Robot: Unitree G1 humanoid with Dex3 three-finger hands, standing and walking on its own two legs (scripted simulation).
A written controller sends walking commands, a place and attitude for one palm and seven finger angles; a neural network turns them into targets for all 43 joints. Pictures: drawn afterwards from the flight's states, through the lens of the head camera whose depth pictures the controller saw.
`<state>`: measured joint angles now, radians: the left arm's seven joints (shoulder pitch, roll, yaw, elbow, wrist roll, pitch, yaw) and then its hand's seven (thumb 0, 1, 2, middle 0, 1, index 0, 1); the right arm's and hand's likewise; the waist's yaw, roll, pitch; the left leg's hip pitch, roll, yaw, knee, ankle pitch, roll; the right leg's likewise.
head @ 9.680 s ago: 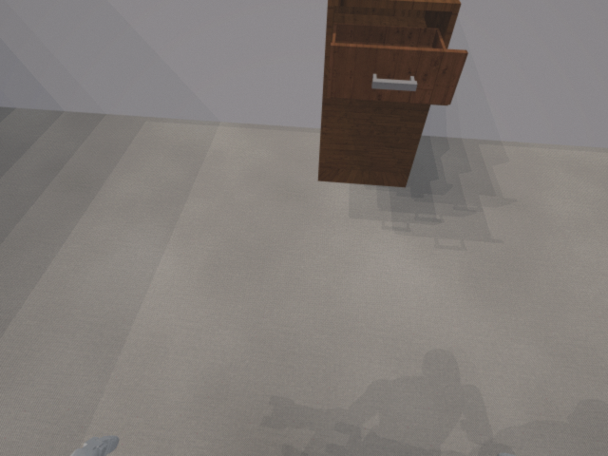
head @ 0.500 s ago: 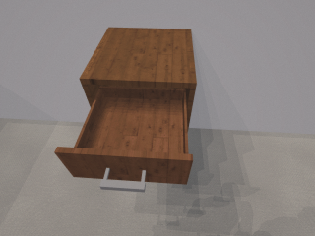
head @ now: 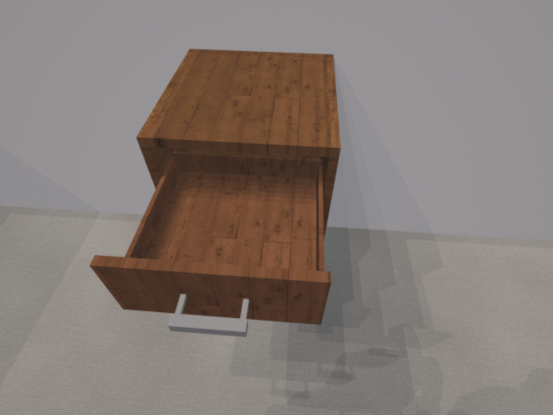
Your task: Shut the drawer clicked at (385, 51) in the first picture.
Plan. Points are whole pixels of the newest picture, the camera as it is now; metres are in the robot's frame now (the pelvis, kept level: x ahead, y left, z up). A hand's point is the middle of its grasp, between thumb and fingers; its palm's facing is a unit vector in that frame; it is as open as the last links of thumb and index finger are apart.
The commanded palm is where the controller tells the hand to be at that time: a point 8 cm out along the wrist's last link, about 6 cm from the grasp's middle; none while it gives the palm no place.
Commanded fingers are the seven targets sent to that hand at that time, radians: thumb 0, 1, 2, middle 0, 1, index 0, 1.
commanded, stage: look again from close up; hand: left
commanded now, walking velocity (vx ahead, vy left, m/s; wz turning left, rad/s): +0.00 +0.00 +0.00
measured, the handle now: (211, 313) +0.29 +0.13 -0.07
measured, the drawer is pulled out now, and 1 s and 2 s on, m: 0.30 0.30 0.30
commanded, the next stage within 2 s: shuffle to correct the standing spot in 0.46 s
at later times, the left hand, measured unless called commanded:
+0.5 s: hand out of the picture +0.00 +0.17 -0.17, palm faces +0.02 -0.98 -0.20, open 7.3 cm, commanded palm none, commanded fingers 0.00 0.90 0.90 -0.20 -0.30 -0.20 -0.30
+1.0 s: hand out of the picture +0.00 +0.15 -0.18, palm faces +0.01 -0.98 -0.21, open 7.4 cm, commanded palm none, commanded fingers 0.00 0.90 0.90 -0.20 -0.30 -0.20 -0.30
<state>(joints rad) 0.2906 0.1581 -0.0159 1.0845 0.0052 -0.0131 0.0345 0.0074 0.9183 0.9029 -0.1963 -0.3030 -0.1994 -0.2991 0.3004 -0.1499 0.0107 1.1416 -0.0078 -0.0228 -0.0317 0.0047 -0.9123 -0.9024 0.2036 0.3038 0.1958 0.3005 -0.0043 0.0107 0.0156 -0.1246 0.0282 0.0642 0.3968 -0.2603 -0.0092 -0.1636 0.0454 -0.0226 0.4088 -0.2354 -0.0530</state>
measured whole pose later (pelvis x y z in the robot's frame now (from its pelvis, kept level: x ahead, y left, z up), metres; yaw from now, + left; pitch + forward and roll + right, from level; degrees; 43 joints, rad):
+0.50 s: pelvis +0.00 +0.00 +0.00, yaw +0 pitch +0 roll +0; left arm 0.30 0.15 -0.01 1.10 0.01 -0.01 0.04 0.01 0.92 0.90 -0.20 -0.30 -0.20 -0.30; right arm 0.32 -0.13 0.01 1.16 -0.01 -0.03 -0.04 0.00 -0.91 -0.90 0.20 0.30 0.20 0.30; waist 0.00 0.01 0.01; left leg -0.13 0.03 0.07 0.40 -0.26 -0.01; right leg -0.18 0.04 -0.02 0.42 -0.23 -0.05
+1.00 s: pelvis -0.01 -0.03 -0.01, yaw -1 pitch +1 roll +1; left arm 0.31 0.16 0.02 1.03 0.02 0.03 0.02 0.00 0.91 0.90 -0.20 -0.30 -0.20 -0.30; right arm 0.29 -0.15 -0.03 1.13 -0.02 0.01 -0.05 0.00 -0.91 -0.90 0.21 0.30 0.20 0.30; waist -0.01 0.00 0.02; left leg -0.21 0.08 0.06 0.50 -0.30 -0.05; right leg -0.26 0.09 -0.03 0.52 -0.28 -0.10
